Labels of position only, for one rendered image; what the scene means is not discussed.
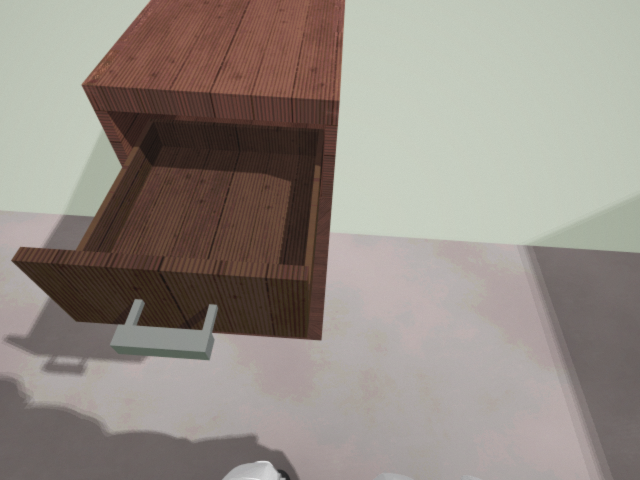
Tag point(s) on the cabinet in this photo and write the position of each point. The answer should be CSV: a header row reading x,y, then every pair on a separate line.
x,y
254,62

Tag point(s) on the drawer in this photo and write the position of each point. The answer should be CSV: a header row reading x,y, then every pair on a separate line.
x,y
200,213

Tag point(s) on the handle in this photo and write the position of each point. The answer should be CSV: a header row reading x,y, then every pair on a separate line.
x,y
164,342

